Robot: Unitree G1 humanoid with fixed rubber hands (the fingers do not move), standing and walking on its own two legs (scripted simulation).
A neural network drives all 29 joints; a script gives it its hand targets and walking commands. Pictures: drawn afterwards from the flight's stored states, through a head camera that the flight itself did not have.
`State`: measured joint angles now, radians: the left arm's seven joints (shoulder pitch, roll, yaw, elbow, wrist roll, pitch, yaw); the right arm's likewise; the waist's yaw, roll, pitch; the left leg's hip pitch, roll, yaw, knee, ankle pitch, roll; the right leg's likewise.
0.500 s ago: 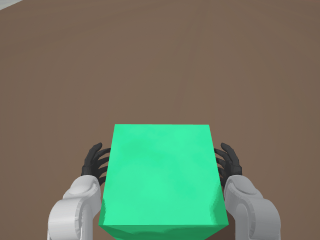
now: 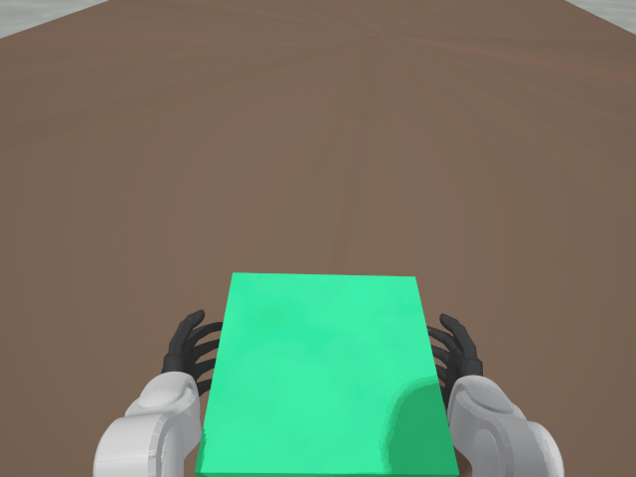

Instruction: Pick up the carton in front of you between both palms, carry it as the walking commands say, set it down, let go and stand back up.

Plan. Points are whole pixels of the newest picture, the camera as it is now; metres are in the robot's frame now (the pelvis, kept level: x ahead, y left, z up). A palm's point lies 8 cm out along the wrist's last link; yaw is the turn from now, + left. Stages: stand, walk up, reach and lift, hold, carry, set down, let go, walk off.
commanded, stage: carry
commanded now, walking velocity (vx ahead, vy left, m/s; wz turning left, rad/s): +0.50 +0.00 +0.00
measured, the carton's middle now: (320, 405) +0.23 -0.01 +0.02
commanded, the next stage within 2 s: none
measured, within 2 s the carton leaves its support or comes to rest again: neither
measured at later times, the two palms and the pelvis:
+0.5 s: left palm (237, 239) +0.47 +0.12 +0.07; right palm (421, 239) +0.49 -0.18 +0.07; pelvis +0.25 -0.04 -0.01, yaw +2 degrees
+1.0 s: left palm (234, 214) +0.59 +0.14 +0.03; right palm (393, 216) +0.59 -0.16 +0.03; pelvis +0.33 -0.01 -0.02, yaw +1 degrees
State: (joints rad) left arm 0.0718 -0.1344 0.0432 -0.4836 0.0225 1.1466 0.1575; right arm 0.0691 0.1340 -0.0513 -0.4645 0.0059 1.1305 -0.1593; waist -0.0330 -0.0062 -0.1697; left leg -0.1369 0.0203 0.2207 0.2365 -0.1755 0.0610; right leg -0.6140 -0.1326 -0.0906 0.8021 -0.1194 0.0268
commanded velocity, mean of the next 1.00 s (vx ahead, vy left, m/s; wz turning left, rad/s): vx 0.03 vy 0.00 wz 0.00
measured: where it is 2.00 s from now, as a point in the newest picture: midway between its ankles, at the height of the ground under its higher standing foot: outside the picture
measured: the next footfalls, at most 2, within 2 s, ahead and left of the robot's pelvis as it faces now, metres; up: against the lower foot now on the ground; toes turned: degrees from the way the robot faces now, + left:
right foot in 0.22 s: +0.33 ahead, -0.14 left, +0.00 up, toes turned +4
left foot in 0.52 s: +0.34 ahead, +0.09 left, +0.00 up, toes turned -2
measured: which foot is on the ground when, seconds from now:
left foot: down 0.00-0.24, up 0.26-0.50, down 0.52-1.00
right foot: up 0.00-0.20, down 0.22-1.00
